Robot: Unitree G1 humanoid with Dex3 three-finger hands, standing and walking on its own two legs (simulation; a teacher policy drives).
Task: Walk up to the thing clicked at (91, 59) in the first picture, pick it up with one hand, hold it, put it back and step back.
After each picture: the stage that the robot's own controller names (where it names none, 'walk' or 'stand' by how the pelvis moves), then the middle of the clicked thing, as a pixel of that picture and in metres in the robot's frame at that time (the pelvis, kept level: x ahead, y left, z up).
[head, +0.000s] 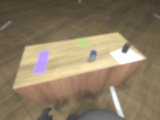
stand; (93, 56) +0.67 +0.00 -0.12
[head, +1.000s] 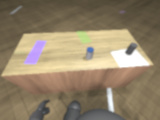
walk; (89, 53) +0.60 +0.05 -0.08
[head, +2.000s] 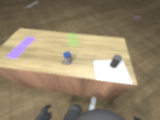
stand; (67, 58) +0.51 +0.24 -0.08
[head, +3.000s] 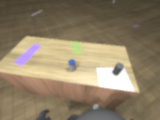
stand; (72, 65) +0.50 +0.20 -0.12
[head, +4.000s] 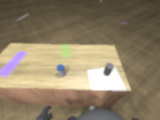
stand; (61, 70) +0.44 +0.27 -0.12
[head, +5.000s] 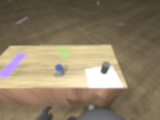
stand; (60, 70) +0.45 +0.29 -0.12
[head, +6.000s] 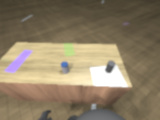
stand; (65, 67) +0.48 +0.25 -0.12
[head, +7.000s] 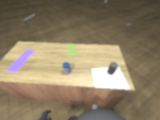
stand; (66, 68) +0.47 +0.24 -0.12
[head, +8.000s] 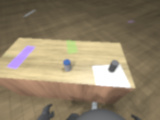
rise first; (67, 65) +0.49 +0.23 -0.12
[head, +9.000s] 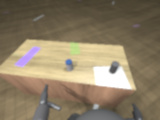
go down; (69, 65) +0.51 +0.25 -0.12
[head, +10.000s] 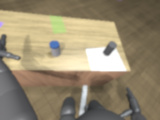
go down; (55, 49) +0.52 +0.23 -0.04
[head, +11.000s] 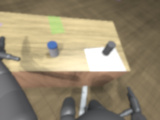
approach; (53, 49) +0.51 +0.24 -0.03
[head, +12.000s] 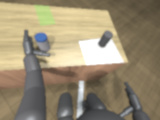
close in; (43, 43) +0.52 +0.25 +0.01
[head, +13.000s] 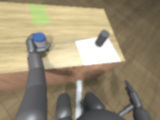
lift; (41, 43) +0.52 +0.24 +0.01
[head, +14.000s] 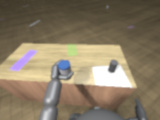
lift; (65, 70) +0.30 +0.17 +0.13
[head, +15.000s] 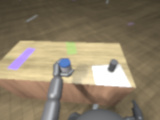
hold; (66, 68) +0.33 +0.18 +0.09
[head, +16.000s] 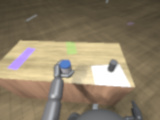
hold; (66, 69) +0.33 +0.18 +0.08
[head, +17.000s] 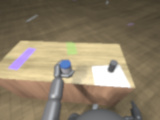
hold; (66, 69) +0.33 +0.18 +0.08
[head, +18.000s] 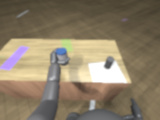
crouch; (62, 57) +0.42 +0.20 +0.10
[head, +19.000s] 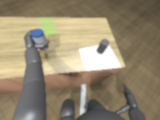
lower; (40, 40) +0.52 +0.26 +0.06
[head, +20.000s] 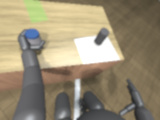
lower; (35, 40) +0.53 +0.26 +0.02
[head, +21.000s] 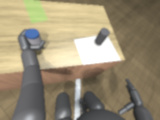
lower; (35, 40) +0.53 +0.26 +0.01
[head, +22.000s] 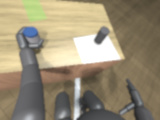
lower; (34, 38) +0.54 +0.26 +0.02
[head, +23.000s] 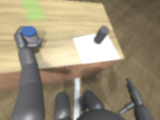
lower; (32, 38) +0.54 +0.27 +0.02
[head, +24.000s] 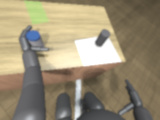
open; (36, 41) +0.52 +0.26 +0.01
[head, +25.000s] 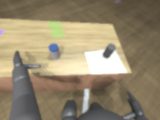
sink last; (54, 52) +0.51 +0.24 -0.04
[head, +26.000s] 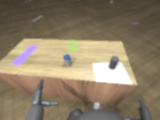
stand; (67, 60) +0.54 +0.26 -0.07
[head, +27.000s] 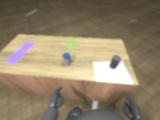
stand; (67, 59) +0.52 +0.24 -0.06
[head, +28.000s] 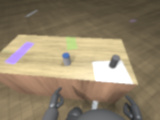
stand; (66, 59) +0.53 +0.25 -0.06
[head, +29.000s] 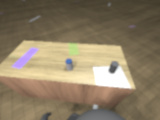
stand; (69, 64) +0.52 +0.23 -0.11
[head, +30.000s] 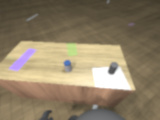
stand; (68, 66) +0.50 +0.24 -0.12
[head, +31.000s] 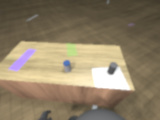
stand; (67, 66) +0.50 +0.24 -0.12
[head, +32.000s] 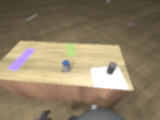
stand; (66, 66) +0.50 +0.25 -0.12
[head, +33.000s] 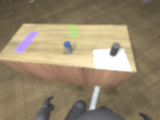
walk; (68, 48) +0.60 +0.28 -0.10
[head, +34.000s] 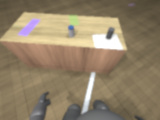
walk; (71, 31) +0.85 +0.24 -0.09
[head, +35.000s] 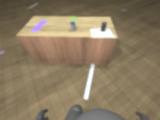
stand; (73, 26) +1.12 +0.33 -0.10
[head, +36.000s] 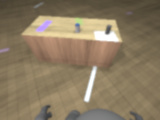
stand; (77, 28) +1.11 +0.26 -0.11
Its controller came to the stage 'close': yes
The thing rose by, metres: 0.21
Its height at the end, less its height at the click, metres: +0.00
